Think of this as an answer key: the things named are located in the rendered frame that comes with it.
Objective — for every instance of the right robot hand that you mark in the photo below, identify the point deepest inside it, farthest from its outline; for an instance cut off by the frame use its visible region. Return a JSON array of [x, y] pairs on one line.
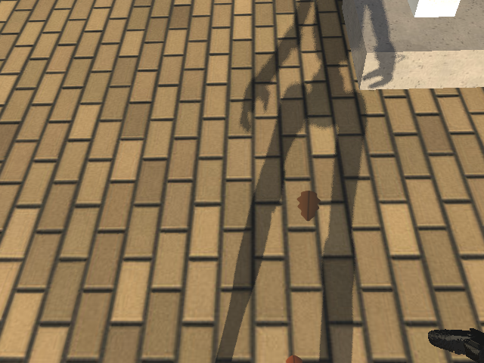
[[466, 342]]

